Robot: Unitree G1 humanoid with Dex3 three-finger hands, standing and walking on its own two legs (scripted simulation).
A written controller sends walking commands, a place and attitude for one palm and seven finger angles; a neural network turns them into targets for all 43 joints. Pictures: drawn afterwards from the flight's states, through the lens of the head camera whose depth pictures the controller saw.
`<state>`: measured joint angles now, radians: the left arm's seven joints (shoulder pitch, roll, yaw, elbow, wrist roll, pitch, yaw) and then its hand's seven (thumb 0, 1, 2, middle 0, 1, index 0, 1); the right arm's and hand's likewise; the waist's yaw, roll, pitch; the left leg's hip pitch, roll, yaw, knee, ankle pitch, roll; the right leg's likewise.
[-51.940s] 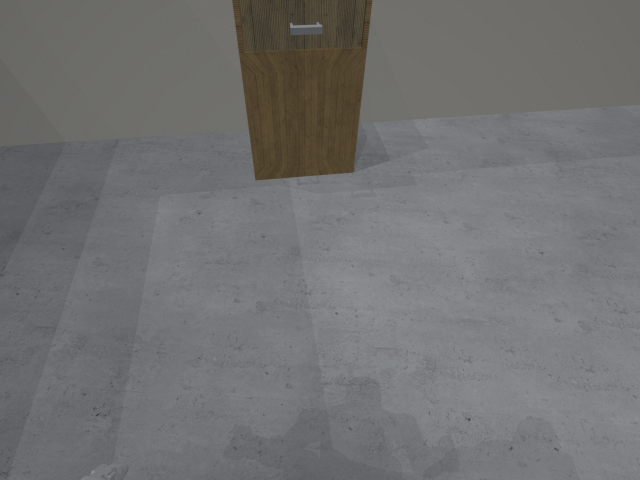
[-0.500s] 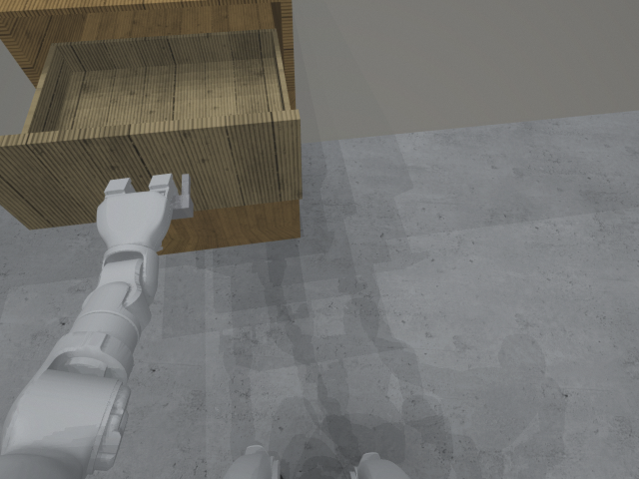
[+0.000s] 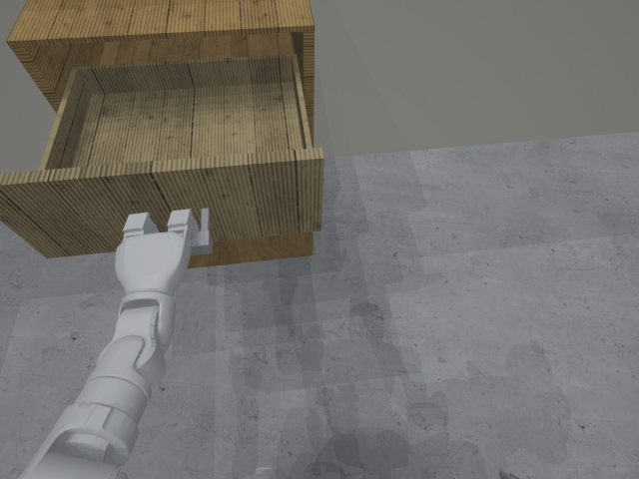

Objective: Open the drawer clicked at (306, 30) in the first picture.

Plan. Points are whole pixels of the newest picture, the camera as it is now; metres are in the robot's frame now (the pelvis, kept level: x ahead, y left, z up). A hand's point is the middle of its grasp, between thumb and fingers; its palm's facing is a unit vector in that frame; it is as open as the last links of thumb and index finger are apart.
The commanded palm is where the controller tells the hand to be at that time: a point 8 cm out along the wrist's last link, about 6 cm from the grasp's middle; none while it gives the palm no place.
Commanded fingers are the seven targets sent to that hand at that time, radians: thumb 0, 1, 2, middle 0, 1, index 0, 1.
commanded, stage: pull the drawer open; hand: left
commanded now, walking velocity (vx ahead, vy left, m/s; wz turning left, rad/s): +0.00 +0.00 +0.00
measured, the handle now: (170, 232) +0.45 +0.22 -0.01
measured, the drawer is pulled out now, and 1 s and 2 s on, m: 0.30 0.28 0.30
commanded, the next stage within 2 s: open the thumb to release the handle in 1.50 s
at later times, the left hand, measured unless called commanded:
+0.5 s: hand (171, 256) +0.42 +0.22 -0.04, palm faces -0.06 -0.04 -1.00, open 5.5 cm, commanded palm +0.40 +0.21 +0.02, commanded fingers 0.00 0.90 0.90 -0.40 -1.35 -0.40 -1.35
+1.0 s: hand (172, 257) +0.42 +0.22 -0.04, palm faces -0.04 -0.03 -1.00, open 5.6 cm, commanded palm +0.39 +0.20 +0.02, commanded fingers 0.00 0.90 0.90 -0.40 -1.35 -0.40 -1.35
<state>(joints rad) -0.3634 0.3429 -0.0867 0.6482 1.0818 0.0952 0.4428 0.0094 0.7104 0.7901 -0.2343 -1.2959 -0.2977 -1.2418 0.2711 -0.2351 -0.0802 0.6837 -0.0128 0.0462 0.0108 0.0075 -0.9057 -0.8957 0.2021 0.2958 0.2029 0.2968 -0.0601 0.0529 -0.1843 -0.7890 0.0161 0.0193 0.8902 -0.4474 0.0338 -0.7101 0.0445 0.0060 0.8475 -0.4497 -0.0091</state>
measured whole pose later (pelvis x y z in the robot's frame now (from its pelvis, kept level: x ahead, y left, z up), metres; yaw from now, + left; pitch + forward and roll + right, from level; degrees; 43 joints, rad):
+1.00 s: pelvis -0.06 -0.01 -0.02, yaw +0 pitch +24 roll -3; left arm -0.77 0.45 0.00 1.10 1.12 0.01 0.45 0.01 0.72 0.80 -0.35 -1.35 -0.40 -1.35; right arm 0.36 -0.23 -0.08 0.77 -0.03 0.04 0.00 0.01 -0.91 -0.90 0.20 0.30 0.20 0.30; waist -0.14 0.05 -0.18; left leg -0.99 0.02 0.00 0.99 -0.42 0.03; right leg -0.90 0.06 0.01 0.94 -0.46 0.00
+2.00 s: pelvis -0.05 -0.02 -0.02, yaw +1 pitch +22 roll -2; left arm -0.66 0.41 -0.01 1.04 1.11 -0.02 0.47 0.00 0.06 0.54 -0.35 -1.26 -0.36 -1.27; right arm 0.34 -0.24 -0.08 0.76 -0.01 0.06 -0.01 0.01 -0.91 -0.90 0.20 0.30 0.20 0.30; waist -0.10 0.05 -0.18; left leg -0.91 0.02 -0.01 0.95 -0.42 0.01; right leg -0.83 0.06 0.00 0.92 -0.47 -0.02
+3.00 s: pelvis -0.05 -0.01 +0.01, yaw +1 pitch +18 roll -2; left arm -0.73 0.40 -0.06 1.01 1.08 0.04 0.38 0.00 -0.49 0.30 -0.36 -1.22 -0.36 -1.22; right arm 0.35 -0.23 -0.07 0.75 0.00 0.06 -0.02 0.01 -0.91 -0.90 0.20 0.30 0.20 0.30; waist -0.10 0.06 -0.15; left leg -0.77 0.01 0.00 0.83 -0.37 0.03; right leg -0.68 0.05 0.01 0.78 -0.41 -0.01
